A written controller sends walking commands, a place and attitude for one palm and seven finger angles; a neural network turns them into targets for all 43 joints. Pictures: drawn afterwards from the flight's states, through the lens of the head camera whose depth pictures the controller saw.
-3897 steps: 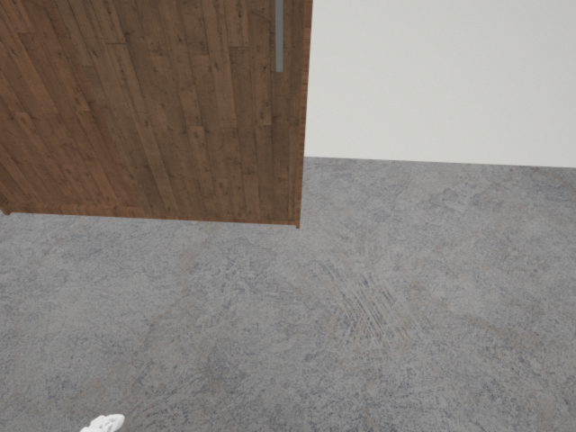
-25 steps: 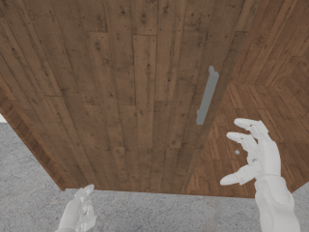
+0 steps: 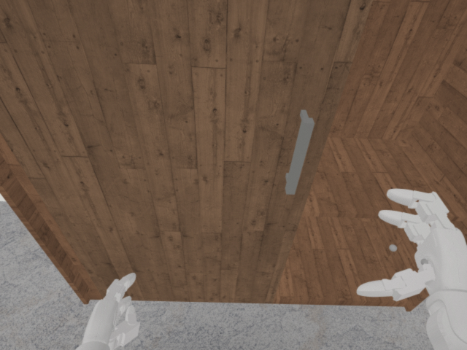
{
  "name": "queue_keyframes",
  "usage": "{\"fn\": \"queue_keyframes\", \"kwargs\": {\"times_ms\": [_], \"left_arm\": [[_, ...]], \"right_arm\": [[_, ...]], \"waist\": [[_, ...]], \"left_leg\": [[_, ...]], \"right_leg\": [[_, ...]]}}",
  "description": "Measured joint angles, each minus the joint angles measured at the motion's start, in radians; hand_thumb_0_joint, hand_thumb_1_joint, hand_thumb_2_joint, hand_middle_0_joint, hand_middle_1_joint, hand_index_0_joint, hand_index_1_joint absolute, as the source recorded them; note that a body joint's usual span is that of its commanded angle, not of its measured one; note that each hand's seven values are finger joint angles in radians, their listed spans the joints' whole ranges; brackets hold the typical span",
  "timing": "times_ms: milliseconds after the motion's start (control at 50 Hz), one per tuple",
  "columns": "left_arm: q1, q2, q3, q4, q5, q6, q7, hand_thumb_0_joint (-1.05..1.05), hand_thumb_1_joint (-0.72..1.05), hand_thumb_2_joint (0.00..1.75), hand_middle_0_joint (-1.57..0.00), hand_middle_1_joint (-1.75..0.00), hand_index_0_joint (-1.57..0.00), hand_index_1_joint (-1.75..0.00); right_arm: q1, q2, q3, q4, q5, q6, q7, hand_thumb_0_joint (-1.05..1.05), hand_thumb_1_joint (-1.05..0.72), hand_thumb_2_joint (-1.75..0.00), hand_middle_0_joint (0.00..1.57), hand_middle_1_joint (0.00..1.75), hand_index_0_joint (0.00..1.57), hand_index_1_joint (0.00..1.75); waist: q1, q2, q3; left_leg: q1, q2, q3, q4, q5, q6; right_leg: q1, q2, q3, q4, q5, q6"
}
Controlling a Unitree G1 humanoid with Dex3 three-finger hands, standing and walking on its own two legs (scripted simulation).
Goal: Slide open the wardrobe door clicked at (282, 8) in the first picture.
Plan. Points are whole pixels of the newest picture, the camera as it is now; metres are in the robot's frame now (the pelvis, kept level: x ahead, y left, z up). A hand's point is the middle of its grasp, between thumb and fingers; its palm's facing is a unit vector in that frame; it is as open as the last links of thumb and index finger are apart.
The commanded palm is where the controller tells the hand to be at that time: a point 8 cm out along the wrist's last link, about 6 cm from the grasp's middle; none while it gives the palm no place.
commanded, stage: draw the hand back to the body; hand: right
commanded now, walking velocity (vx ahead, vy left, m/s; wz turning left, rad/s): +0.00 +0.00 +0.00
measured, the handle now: (296, 154) +0.48 -0.13 +0.11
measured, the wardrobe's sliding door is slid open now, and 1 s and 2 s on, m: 0.59 0.59 0.59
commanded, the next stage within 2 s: step back with the hand held close in 0.98 s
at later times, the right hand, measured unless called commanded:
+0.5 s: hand (448, 251) +0.21 -0.27 +0.16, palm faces +0.42 +0.84 -0.34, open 9.8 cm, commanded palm +0.16 -0.31 +0.18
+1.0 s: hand (462, 250) +0.21 -0.28 +0.18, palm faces +0.46 +0.81 -0.36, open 7.4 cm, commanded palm +0.16 -0.32 +0.19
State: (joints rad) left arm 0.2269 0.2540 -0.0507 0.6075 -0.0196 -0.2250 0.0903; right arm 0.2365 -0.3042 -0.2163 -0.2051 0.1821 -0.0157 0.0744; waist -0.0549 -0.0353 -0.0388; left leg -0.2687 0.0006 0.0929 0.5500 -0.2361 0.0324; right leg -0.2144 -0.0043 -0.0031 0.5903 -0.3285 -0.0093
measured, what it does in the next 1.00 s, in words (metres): stands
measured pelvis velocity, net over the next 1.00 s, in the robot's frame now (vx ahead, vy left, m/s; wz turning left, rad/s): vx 0.02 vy -0.02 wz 0.01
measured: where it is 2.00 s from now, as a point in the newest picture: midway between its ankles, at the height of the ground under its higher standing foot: outside the picture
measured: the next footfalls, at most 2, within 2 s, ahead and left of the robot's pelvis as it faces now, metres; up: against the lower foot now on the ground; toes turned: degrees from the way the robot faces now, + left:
none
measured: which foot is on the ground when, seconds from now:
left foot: down 0.00-1.00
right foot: down 0.00-1.00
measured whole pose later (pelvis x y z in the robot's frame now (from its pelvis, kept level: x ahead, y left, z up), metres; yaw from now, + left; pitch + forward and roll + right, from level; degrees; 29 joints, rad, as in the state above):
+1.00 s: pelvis +0.02 -0.02 +0.01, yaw +1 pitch -5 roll +1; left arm 0.21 0.22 -0.03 0.65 0.01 -0.14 0.07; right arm 0.44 -0.34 -0.34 -0.41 0.07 -0.07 -0.09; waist -0.08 -0.04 0.00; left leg -0.11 0.01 0.07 0.40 -0.19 0.01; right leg -0.05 0.02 -0.02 0.42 -0.28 -0.03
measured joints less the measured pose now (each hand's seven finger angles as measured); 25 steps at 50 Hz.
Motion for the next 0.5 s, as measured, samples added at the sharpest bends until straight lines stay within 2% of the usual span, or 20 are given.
{"fn": "queue_keyframes", "kwargs": {"times_ms": [80,200,320,500], "left_arm": [[-0.017,-0.014,-0.003,0.005,0.012,0.022,-0.003,0.01,0.90,0.90,-0.20,-0.30,-0.20,-0.30],[-0.008,-0.030,-0.007,0.028,0.024,0.046,-0.005,0.01,0.90,0.90,-0.21,-0.30,-0.20,-0.30],[-0.002,-0.034,-0.007,0.050,0.028,0.056,-0.012,0.02,0.90,0.90,-0.21,-0.30,-0.20,-0.30],[-0.013,-0.032,0.010,0.047,0.032,0.074,-0.025,0.02,0.90,0.90,-0.21,-0.31,-0.20,-0.30]], "right_arm": [[0.044,0.001,0.014,-0.035,-0.058,-0.020,-0.087,-0.01,0.33,-0.31,0.24,1.02,0.24,1.02],[0.108,-0.007,0.002,-0.078,-0.097,-0.033,-0.142,-0.01,0.13,-0.40,0.24,0.90,0.24,0.90],[0.129,-0.015,-0.033,-0.116,-0.113,-0.051,-0.164,-0.01,-0.08,-0.51,0.23,0.78,0.23,0.78],[0.177,-0.029,-0.088,-0.151,-0.114,-0.057,-0.157,0.00,-0.41,-0.66,0.22,0.59,0.22,0.59]], "waist": [[0.000,0.002,0.030],[-0.011,0.000,0.043],[-0.018,-0.009,0.044],[-0.018,-0.007,0.043]], "left_leg": [[0.032,0.003,-0.007,-0.038,0.022,-0.005],[0.079,0.009,-0.015,-0.087,0.040,-0.013],[0.116,0.015,-0.018,-0.117,0.045,-0.022],[0.138,0.015,-0.026,-0.141,0.048,-0.028]], "right_leg": [[0.036,0.005,-0.007,-0.042,0.021,-0.006],[0.088,0.014,-0.014,-0.101,0.043,-0.013],[0.127,0.022,-0.016,-0.137,0.050,-0.020],[0.152,0.023,-0.023,-0.162,0.051,-0.024]]}}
